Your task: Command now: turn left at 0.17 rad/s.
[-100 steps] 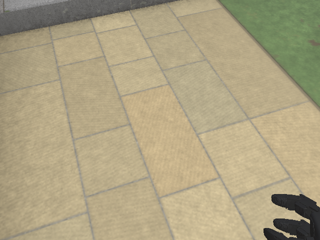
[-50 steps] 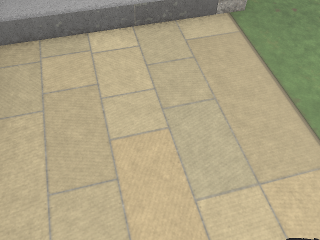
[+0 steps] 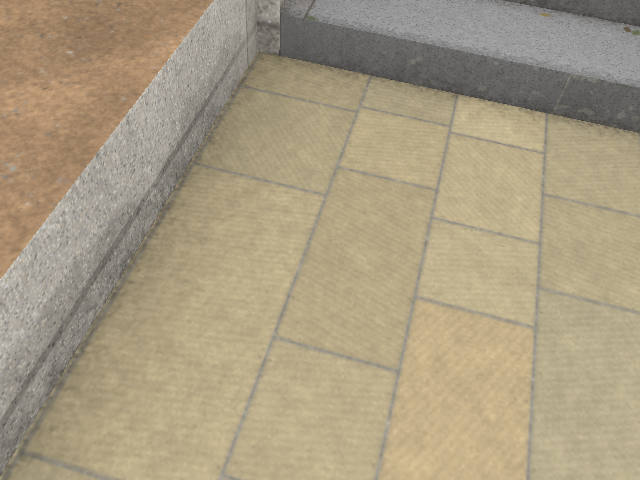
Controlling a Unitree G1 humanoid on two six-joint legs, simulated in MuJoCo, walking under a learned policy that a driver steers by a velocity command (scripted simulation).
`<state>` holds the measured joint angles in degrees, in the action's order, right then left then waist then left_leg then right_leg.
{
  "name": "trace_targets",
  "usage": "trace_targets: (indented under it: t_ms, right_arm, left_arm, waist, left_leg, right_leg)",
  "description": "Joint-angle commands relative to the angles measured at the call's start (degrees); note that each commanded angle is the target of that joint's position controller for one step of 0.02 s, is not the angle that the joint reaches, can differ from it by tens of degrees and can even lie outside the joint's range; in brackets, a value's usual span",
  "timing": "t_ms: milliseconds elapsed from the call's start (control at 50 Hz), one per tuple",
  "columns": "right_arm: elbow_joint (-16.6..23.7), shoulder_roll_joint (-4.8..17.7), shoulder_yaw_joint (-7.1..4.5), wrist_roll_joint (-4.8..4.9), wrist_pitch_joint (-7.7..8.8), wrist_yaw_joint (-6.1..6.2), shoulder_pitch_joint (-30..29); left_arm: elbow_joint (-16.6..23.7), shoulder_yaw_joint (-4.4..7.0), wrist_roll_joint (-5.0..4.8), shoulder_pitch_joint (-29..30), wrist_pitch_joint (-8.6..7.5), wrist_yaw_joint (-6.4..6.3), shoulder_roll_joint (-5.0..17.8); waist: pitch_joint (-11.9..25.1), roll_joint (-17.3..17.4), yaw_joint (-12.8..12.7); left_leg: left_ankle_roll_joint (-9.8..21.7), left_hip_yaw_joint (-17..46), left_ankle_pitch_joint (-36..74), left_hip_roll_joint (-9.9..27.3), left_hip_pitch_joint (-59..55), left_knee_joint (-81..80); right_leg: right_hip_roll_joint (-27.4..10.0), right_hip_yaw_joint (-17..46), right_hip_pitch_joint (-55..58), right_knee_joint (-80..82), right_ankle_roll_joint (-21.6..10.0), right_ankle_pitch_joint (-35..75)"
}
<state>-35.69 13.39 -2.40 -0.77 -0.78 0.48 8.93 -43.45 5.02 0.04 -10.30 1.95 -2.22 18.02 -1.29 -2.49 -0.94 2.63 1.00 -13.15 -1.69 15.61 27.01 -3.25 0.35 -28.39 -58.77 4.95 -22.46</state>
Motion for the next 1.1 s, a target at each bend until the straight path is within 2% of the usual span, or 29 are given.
trace_targets:
  t_ms: [20, 60, 100, 140, 160, 180, 200, 220, 240, 280, 360, 480, 860, 880, 900, 920, 960, 1000, 1040, 1060, 1080, 1100]
  right_arm:
    - [3.15, 6.79, -1.77, -0.05, 1.04, 0.52, -3.21]
    - [2.15, 7.72, -2.0, -0.14, 0.75, 0.4, -2.04]
    - [1.24, 7.51, -1.77, -0.03, 0.61, 0.16, -1.86]
    - [0.21, 6.06, -1.04, 0.66, 0.62, 0.03, -2.87]
    - [-0.78, 5.25, -0.77, 0.5, 1.02, -0.07, -0.88]
    - [-1.17, 4.85, -0.64, -0.44, 1.5, -0.32, 0.76]
    - [-1.25, 5.02, -1.02, -0.57, 1.75, -0.58, 2.59]
    - [-1.55, 6.42, -1.12, -0.82, 1.57, -0.41, -0.76]
    - [-1.25, 6.36, -1.37, -0.45, 1.26, -0.2, -2.56]
    - [-1.57, 5.38, -1.27, -0.25, 0.43, 0.23, -2.51]
    - [-3.06, 4.37, -1.32, -0.09, 0.51, 0.32, -1.15]
    - [-5.6, 4.31, -1.53, 0.1, 0.75, 0.67, 0.46]
    - [-14.79, 4.24, -1.61, 0.58, 0.7, 1.8, 2.14]
    - [-15.81, 4.01, -1.59, 0.66, 0.62, 1.83, 3.19]
    - [-16.43, 4.83, -1.95, 1.12, 0.5, 1.89, 3.86]
    - [-16.54, 5.28, -2.14, 1.44, 0.59, 1.93, 4.01]
    - [-16.3, 4.79, -1.97, 1.95, 1.97, 1.82, 3.79]
    - [-16.28, 3.63, -1.67, 2.15, 3.87, 1.36, 2.49]
    - [-16.47, 2.03, -1.27, 1.3, 4.81, 0.88, 1.81]
    - [-16.68, 1.69, -1.13, 0.98, 4.91, 0.71, 3.01]
    - [-17.2, 1.94, -1.05, 0.97, 4.86, 0.59, 4.57]
    - [-18.35, 3.31, -1.36, 0.96, 4.77, 0.44, 5.94]
  left_arm:
    - [3.44, -0.14, -0.04, 1.06, -0.74, 0.06, 1.72]
    - [3.87, -0.4, 0.02, 2.15, -0.77, 0.21, 1.96]
    - [3.61, -0.42, -0.19, 1.54, -0.91, 0.39, 2.49]
    - [2.28, -0.83, 0.24, -1.25, -1.39, 0.76, 1.55]
    - [1.96, -0.87, 1.15, -2.03, -1.67, 0.88, 2.6]
    - [2.31, -0.49, 1.48, -2.58, -1.82, 0.77, 5.56]
    - [1.03, 0.27, 0.52, -1.28, -1.9, 0.94, 7.61]
    - [1.7, -0.37, 0.26, -0.03, -2.24, 1.36, 4.25]
    - [1.46, -0.93, 0.78, 0.42, -2.58, 1.38, 2.64]
    - [1.33, -1.31, 0.94, 0.88, -3.23, 1.21, 2.07]
    - [0.37, -1.66, 0.71, -0.78, -3.46, 0.57, 1.88]
    - [-0.85, -2.03, 0.58, -1.19, -3.37, 0.28, 1.47]
    - [-8.7, -2.35, 0.24, -2.56, -3.14, 0.0, 0.32]
    - [-9.7, -2.34, 0.14, -3.86, -3.02, -0.05, 0.11]
    - [-10.15, -2.01, -0.32, -4.34, -2.85, -0.19, 0.89]
    - [-10.02, -1.84, -0.65, -4.16, -2.83, -0.35, 1.4]
    - [-9.64, -1.87, -1.19, -4.83, -3.89, -0.45, 1.47]
    - [-10.04, -1.7, -1.43, -5.85, -5.48, -0.2, 1.8]
    - [-10.28, -1.4, -0.87, -6.13, -5.97, 0.11, 2.88]
    - [-10.21, -1.31, -0.75, -6.07, -5.86, 0.2, 3.77]
    - [-9.9, -1.6, -0.65, -4.97, -5.81, 0.28, 3.12]
    - [-9.46, -1.96, -0.56, -4.29, -5.76, 0.31, 1.58]
  waist:
    - [6.4, 10.55, 0.39]
    - [5.76, 10.86, 1.62]
    - [4.75, 10.91, 1.8]
    - [3.69, 9.16, -0.69]
    - [4.28, 6.94, -0.54]
    - [4.88, 2.2, 1.27]
    - [4.36, -5.06, 3.91]
    - [3.24, -3.71, 1.37]
    - [2.62, -3.11, 1.12]
    - [1.6, -2.28, 0.96]
    - [1.47, 0.74, 0.6]
    - [1.41, 2.74, 0.53]
    - [0.24, 2.5, 0.69]
    - [1.44, 2.55, 0.67]
    - [0.37, 2.32, 0.77]
    - [-2.08, 2.02, 0.88]
    - [-6.59, 1.96, 0.59]
    - [-7.37, 0.71, -0.01]
    - [-4.52, -2.68, 0.12]
    - [-3.16, -4.52, 0.92]
    - [-2.62, -4.11, 1.69]
    - [-1.76, 0.07, 1.43]
  left_leg:
    - [9.2, 9.23, 20.42, 11.99, -5.72, -6.89]
    - [10.29, 11.23, 16.68, 12.91, -5.44, -6.85]
    - [10.68, 13.3, 12.23, 13.26, -4.56, -6.85]
    - [8.31, 12.91, 7.71, 11.49, -1.48, -5.92]
    - [5.67, 12.25, 5.05, 9.82, 0.51, -5.37]
    - [2.99, 9.78, 0.63, 6.62, 2.53, -3.0]
    - [0.82, 5.27, -2.02, 2.83, 1.13, -3.75]
    - [-0.59, 4.12, -2.06, 2.03, -1.9, -1.9]
    - [-0.58, 3.91, -1.6, 2.1, -2.82, -1.03]
    - [0.1, 4.51, 0.46, 2.54, -2.4, -0.84]
    - [0.29, 4.76, 1.52, 2.81, -1.62, -1.15]
    - [-0.46, 4.49, 3.75, 2.83, -2.22, -0.82]
    - [-0.92, 3.61, 7.19, 2.89, -4.66, -1.49]
    - [-0.67, 2.85, 0.7, 2.14, -5.02, -1.58]
    - [0.08, 2.01, -11.15, 1.0, -3.56, -0.89]
    - [0.97, 2.29, -21.39, 0.86, -0.49, -0.9]
    - [2.51, 4.3, -28.54, 2.19, 4.3, -1.22]
    - [2.43, 3.84, -20.98, 2.3, 6.22, 1.32]
    - [0.93, -0.43, -8.31, -0.73, 5.38, 6.49]
    - [0.52, -1.3, -3.69, -1.09, 3.99, 7.89]
    - [0.66, -0.3, 1.89, -0.08, 1.33, 7.21]
    - [0.79, 1.02, 9.66, 0.49, -1.64, 6.31]
  right_leg:
    - [-1.0, 1.35, 3.08, 8.44, 0.19, 2.06]
    - [-0.51, 0.77, 6.06, 14.24, -0.15, -0.37]
    - [-0.04, 0.47, 8.85, 20.06, -0.76, -0.37]
    - [0.59, -0.23, 16.07, 33.27, -2.2, 10.92]
    - [-0.78, 2.0, 20.77, 35.29, -3.14, 18.23]
    - [-4.54, 5.46, 23.72, 34.12, -4.67, 27.38]
    - [-4.39, 4.65, 19.38, 32.0, -6.99, 19.7]
    - [-3.12, 4.58, 14.96, 33.69, -7.35, 12.11]
    - [-2.71, 4.35, 13.11, 34.53, -6.57, 9.09]
    - [-1.81, 3.45, 12.64, 34.37, -5.33, 9.34]
    - [-1.11, 2.76, 13.77, 33.11, -5.06, 9.89]
    - [-0.52, 2.46, 14.16, 32.68, -5.34, 10.76]
    - [1.02, 1.3, 14.77, 34.23, -5.29, 12.35]
    - [1.75, 0.59, 15.18, 34.33, -5.6, 6.19]
    - [2.52, 0.24, 13.86, 33.78, -6.64, -3.56]
    - [2.26, 1.16, 11.51, 33.94, -7.88, -12.68]
    - [0.32, 4.65, 8.63, 35.01, -10.17, -20.79]
    - [-2.08, 8.39, 10.4, 35.88, -11.91, -16.49]
    - [-4.08, 11.95, 13.94, 37.17, -13.15, -4.03]
    - [-5.96, 14.06, 14.18, 37.32, -14.06, 2.75]
    - [-5.84, 13.31, 13.05, 35.5, -13.64, 7.76]
    - [-1.64, 7.81, 12.83, 31.31, -11.19, 12.35]
